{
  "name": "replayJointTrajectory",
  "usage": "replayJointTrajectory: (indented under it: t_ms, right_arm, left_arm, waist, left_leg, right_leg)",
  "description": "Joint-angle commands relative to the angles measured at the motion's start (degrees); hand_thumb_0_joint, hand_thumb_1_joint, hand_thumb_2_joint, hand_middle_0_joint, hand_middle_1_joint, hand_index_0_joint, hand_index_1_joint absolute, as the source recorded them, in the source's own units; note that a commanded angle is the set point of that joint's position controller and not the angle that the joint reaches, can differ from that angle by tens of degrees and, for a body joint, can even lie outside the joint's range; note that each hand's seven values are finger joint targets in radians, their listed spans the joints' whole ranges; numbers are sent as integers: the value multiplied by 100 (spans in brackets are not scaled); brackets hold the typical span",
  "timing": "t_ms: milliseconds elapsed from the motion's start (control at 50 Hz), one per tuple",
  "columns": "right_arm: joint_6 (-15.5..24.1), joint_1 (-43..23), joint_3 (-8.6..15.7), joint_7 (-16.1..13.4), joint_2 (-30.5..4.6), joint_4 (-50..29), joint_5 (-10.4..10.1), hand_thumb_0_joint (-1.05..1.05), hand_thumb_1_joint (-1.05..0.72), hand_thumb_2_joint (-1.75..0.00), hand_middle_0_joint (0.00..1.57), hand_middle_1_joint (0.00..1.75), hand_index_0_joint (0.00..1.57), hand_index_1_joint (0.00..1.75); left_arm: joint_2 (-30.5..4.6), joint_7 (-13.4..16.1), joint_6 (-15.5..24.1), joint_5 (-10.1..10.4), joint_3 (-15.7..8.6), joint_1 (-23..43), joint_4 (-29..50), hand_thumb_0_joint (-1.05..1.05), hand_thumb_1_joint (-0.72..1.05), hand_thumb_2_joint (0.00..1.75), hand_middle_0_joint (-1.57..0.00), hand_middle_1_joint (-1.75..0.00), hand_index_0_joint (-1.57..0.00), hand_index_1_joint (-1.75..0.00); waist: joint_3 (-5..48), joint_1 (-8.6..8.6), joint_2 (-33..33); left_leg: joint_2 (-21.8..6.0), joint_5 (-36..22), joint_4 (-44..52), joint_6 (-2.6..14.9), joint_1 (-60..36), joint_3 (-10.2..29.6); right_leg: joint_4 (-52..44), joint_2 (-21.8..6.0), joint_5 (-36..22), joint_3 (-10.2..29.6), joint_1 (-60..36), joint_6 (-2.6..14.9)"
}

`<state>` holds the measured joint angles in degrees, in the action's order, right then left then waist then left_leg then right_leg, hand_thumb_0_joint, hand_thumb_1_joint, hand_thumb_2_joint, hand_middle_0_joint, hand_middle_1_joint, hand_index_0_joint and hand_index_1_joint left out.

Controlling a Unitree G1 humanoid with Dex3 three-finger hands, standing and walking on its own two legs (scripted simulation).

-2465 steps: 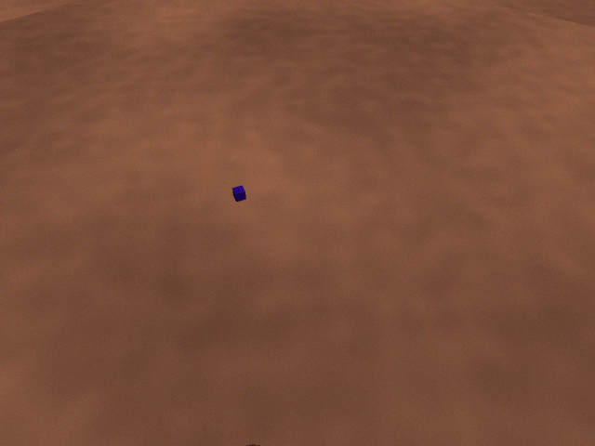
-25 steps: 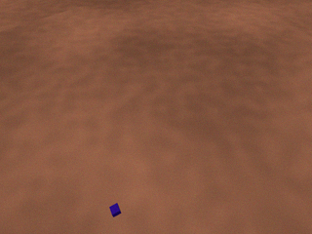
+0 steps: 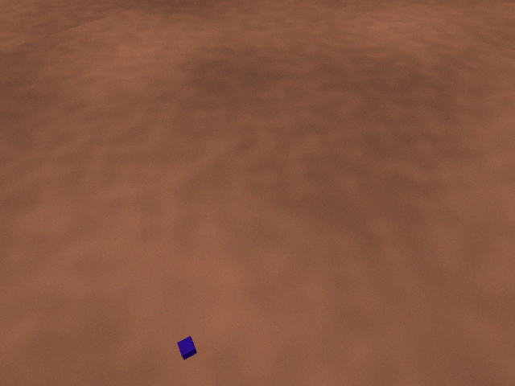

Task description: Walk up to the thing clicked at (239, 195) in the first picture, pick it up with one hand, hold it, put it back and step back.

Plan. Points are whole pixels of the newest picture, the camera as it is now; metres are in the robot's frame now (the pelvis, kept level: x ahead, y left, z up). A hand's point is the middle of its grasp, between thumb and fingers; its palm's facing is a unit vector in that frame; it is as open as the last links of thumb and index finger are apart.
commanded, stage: stand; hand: left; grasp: from above
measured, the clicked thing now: (187, 347) +0.42 +0.28 -0.76
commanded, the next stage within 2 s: step back in 0.44 s
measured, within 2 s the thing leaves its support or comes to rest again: neither
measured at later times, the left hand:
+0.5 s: hand out of the picture +0.08 +0.25 -0.16, palm faces -0.01 -0.94 -0.35, open 7.3 cm
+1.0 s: hand out of the picture +0.07 +0.32 -0.18, palm faces -0.09 -0.94 -0.33, open 7.3 cm
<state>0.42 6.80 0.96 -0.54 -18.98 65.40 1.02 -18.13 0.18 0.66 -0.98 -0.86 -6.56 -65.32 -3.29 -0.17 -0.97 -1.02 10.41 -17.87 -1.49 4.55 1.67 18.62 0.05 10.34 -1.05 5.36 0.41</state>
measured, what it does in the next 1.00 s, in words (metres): lifts its right foot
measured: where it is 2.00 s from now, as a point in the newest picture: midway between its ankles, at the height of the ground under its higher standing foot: outside the picture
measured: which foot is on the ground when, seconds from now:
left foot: down 0.00-1.00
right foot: down 0.00-0.76, up 0.78-1.00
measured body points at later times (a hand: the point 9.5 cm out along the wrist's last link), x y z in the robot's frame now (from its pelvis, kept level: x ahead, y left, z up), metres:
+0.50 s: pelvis +0.00 +0.00 +0.00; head +0.02 -0.01 +0.45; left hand +0.08 +0.29 -0.13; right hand +0.07 -0.31 -0.14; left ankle +0.00 +0.14 -0.75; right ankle +0.00 -0.11 -0.75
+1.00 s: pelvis -0.06 +0.08 -0.01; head +0.02 +0.10 +0.43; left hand +0.07 +0.37 -0.16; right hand +0.00 -0.24 -0.12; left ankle -0.06 +0.14 -0.75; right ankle -0.10 -0.07 -0.68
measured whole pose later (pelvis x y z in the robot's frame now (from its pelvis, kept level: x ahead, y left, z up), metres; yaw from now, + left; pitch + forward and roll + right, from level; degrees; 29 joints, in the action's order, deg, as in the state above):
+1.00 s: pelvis -0.06 +0.08 -0.01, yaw -3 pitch -1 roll -1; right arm -1.3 8.0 2.7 -2.0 -19.0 53.0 1.4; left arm -22.0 1.3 -3.7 -0.5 -3.1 -4.7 -50.8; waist -11.0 -1.3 3.1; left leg 3.1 15.6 -29.1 4.5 12.7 -1.6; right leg 58.7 6.0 25.0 9.0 23.5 0.2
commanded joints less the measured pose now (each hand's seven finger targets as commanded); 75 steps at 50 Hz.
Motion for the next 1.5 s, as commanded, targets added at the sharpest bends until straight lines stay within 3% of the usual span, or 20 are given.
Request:
replayJointTrajectory:
  t_ms: [0, 400, 440, 540, 580, 660, 700, 720, 740, 760, 780, 840, 900, 1020, 1160, 1200, 1240, 1260, 1360, 1480]
  right_arm:
    - [107, -227, 189, -49, -1123, -334, -11, 0, -90, -90, 20, 30, 20, 30]
    - [89, -207, 174, -26, -1141, -353, -25, 0, -90, -90, 20, 30, 20, 30]
    - [-35, -348, 222, -17, -1294, -548, -65, 0, -90, -90, 20, 30, 20, 30]
    - [-221, 102, 350, 5, -1245, -789, -56, 0, -90, -90, 20, 30, 20, 30]
    - [-247, 289, 370, 28, -1277, -891, -94, 0, -90, -90, 20, 30, 20, 30]
    - [-153, 396, 371, -1, -1248, -1072, -85, 0, -90, -90, 20, 30, 20, 30]
    - [-74, 470, 438, -39, -1342, -1118, 42, 0, -90, -90, 20, 30, 20, 30]
    - [-66, 493, 541, -59, -1671, -1123, 106, 0, -90, -90, 20, 30, 20, 30]
    - [-55, 425, 606, -65, -1920, -1208, 156, 0, -90, -90, 20, 30, 20, 30]
    - [-52, 436, 608, -76, -2019, -1251, 95, 0, -90, -90, 20, 30, 20, 30]
    - [-57, 350, 631, -95, -2063, -1370, 87, 0, -90, -90, 20, 30, 20, 30]
    - [-63, -219, 535, -179, -1619, -1542, 123, 0, -90, -90, 20, 30, 20, 30]
    - [-50, 22, 534, -239, -1478, -1609, 28, 0, -90, -90, 20, 30, 20, 30]
    - [-91, 465, 604, -260, -1517, -1701, 16, 0, -90, -90, 20, 30, 20, 30]
    - [-108, -159, 610, -178, -1616, -1917, -47, 0, -90, -90, 20, 30, 20, 30]
    - [-105, -226, 573, -146, -1513, -1933, -100, 0, -90, -90, 20, 30, 20, 30]
    - [-150, -208, 527, -126, -1301, -1871, -104, 0, -90, -90, 20, 30, 20, 30]
    - [-183, -158, 535, -124, -1316, -1872, -58, 0, -90, -90, 20, 30, 20, 30]
    - [-164, 385, 442, -109, -1377, -1671, -103, 0, -90, -90, 20, 30, 20, 30]
    - [-85, 524, 392, -168, -1256, -1883, -86, 0, -90, -90, 20, 30, 20, 30]
  left_arm:
    - [-1231, 103, 106, 26, -248, 293, 350, 0, 90, 90, -20, -30, -20, -30]
    - [-1303, 90, 135, 26, -214, 221, 376, 0, 90, 90, -20, -30, -20, -30]
    - [-1770, 131, 61, 140, -552, 48, 541, 0, 90, 90, -20, -30, -20, -30]
    - [-1863, 180, 20, -11, -653, 386, 1123, 0, 90, 90, -20, -30, -20, -30]
    - [-1774, 171, -14, -48, -644, 558, 1349, 0, 90, 90, -20, -30, -20, -30]
    - [-1619, 184, -129, -53, -569, 523, 1606, 0, 90, 90, -20, -30, -20, -30]
    - [-1547, 135, -243, 79, -528, 565, 1739, 0, 90, 90, -20, -30, -20, -30]
    - [-1337, 135, -280, 151, -497, 576, 1818, 0, 90, 90, -20, -30, -20, -30]
    - [-1140, 175, -325, 150, -454, 453, 1835, 0, 90, 90, -20, -30, -20, -30]
    - [-1274, 220, -371, 78, -480, 315, 1773, 0, 90, 90, -20, -30, -20, -30]
    - [-1294, 256, -373, 49, -479, 319, 1756, 0, 90, 90, -20, -30, -20, -30]
    - [-1392, 233, -401, 122, -506, 35, 1659, 0, 90, 90, -20, -30, -20, -30]
    - [-1347, 211, -372, 61, -530, -78, 1695, 0, 90, 90, -20, -30, -20, -30]
    - [-1341, 185, -317, 32, -553, 106, 1940, 0, 90, 90, -20, -30, -20, -30]
    - [-1306, 122, -223, -83, -610, -561, 1744, 0, 90, 90, -20, -30, -20, -30]
    - [-1454, 101, -191, -78, -664, -581, 1768, 0, 90, 90, -20, -30, -20, -30]
    - [-1876, 61, -178, -65, -741, -163, 2076, 0, 90, 90, -20, -30, -20, -30]
    - [-1925, 81, -144, -95, -733, 14, 2237, 0, 90, 90, -20, -30, -20, -30]
    - [-1474, 150, -128, -87, -694, 191, 2426, 0, 90, 90, -20, -30, -20, -30]
    - [-1550, 150, -238, -142, -710, -185, 2568, 0, 90, 90, -20, -30, -20, -30]
  waist:
    - [393, 15, 60]
    - [361, 5, 187]
    - [-109, 48, 326]
    - [476, -50, 1022]
    - [602, -127, 1080]
    - [865, -62, 936]
    - [809, -170, 293]
    - [757, -115, -500]
    - [602, -41, -1043]
    - [658, -95, -713]
    - [661, -201, -932]
    - [598, 172, -763]
    - [706, 38, -637]
    - [564, -292, -528]
    - [728, 71, -172]
    - [695, 76, 419]
    - [170, 117, 1632]
    - [25, 155, 1700]
    - [178, 38, 612]
    - [948, 206, 1181]
  left_leg:
    - [-604, -845, 238, 222, 33, 376]
    - [-600, -754, 248, 204, -2, 342]
    - [-302, -1266, -918, 317, 617, 138]
    - [343, 2010, -3291, 347, 1151, 162]
    - [270, 2057, -3527, 408, 1163, 324]
    - [155, 1024, -1735, 333, 1343, 64]
    - [-176, -1524, -388, 321, 676, 300]
    - [-827, -2997, -365, 441, 263, 1184]
    - [-1353, -3916, -328, 674, -422, 1884]
    - [-1613, -4196, -605, 1050, -144, 1827]
    - [-1778, -3806, -412, 1049, 161, 2167]
    - [-951, -3890, -694, 528, -376, 944]
    - [-995, -3939, -899, 653, -780, 922]
    - [-1121, -3572, -930, 710, -902, 1022]
    - [-1297, -1770, -1045, 1004, 392, 1254]
    - [-803, -821, -1425, 782, 1061, 954]
    - [583, 1445, -3132, 179, 1327, 47]
    - [731, 2501, -4146, 139, 1401, 340]
    - [945, 1952, -4900, 68, 1980, 672]
    - [336, 2050, -2629, 2, 1959, 207]
  right_leg:
    - [-249, -705, -854, 568, -65, 77]
    - [-321, -692, -933, 600, -1, 70]
    - [102, -810, -2377, 837, 336, 285]
    - [35, -1955, -2512, 1753, 535, 1466]
    - [340, -1842, -2636, 1456, 668, 1428]
    - [1157, -1346, -2588, 1119, -106, 929]
    - [1920, -782, -1996, 694, 344, 463]
    - [2546, -74, -782, 469, 1057, 240]
    - [3119, 639, 2152, 593, 2256, 138]
    - [3771, 612, 2632, 1051, 2083, 116]
    - [4107, 645, 2699, 1228, 2087, 99]
    - [4501, 620, 1663, 1394, 2471, 118]
    - [4450, 574, 1465, 1140, 2408, -26]
    - [2895, 326, 1599, 864, 2067, -114]
    - [1174, 92, 399, 555, 523, 249]
    - [1223, -293, -881, 1159, 239, 601]
    - [167, -1759, -1131, 2865, 1106, 1624]
    - [-51, -2152, -1377, 3308, 1465, 1899]
    - [451, -1196, -2129, 1790, 775, 1261]
    - [989, -1249, -2738, 1528, -825, 1216]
